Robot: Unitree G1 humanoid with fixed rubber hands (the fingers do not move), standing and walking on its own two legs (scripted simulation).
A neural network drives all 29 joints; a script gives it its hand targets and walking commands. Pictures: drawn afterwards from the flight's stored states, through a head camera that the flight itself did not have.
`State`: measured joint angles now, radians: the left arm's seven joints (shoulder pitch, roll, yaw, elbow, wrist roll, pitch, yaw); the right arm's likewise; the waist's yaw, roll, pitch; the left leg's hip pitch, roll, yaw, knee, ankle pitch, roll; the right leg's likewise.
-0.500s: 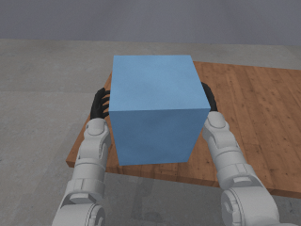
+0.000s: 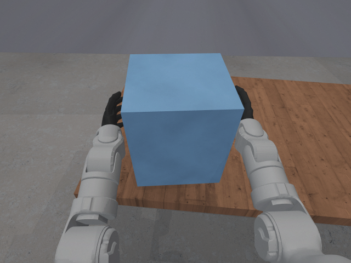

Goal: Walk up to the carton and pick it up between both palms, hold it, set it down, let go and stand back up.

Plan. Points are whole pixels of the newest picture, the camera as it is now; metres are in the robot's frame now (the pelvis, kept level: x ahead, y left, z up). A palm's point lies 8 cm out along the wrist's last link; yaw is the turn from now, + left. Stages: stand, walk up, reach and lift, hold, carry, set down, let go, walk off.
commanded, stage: reach and lift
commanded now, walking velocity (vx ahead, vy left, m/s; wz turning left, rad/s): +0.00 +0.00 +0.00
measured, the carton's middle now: (177, 122) +0.42 -0.01 +0.14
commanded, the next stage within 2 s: hold in 1.22 s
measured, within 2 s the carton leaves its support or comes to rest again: neither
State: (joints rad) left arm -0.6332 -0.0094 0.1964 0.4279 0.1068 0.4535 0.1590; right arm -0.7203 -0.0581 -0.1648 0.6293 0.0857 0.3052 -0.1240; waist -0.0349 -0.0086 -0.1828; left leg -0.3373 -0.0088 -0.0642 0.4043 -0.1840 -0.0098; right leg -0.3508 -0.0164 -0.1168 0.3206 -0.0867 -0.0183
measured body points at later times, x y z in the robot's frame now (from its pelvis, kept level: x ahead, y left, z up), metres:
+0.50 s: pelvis +0.00 +0.01 +0.00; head -0.03 +0.03 +0.45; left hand +0.40 +0.15 +0.18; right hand +0.39 -0.15 +0.19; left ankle +0.01 +0.12 -0.74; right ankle +0.04 -0.11 -0.74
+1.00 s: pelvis +0.00 +0.01 +0.00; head -0.04 +0.03 +0.45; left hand +0.39 +0.16 +0.19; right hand +0.40 -0.15 +0.20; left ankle +0.01 +0.12 -0.74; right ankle +0.04 -0.11 -0.74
